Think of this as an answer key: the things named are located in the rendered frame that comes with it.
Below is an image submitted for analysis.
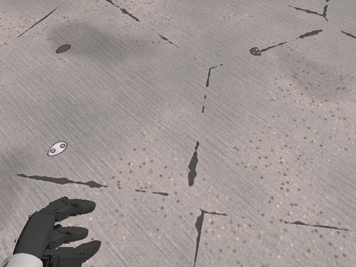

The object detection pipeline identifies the left robot hand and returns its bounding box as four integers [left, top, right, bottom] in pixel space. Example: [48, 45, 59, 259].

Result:
[13, 196, 101, 267]

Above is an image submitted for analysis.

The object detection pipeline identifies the robot left forearm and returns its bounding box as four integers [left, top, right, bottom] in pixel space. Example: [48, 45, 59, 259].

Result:
[0, 253, 43, 267]

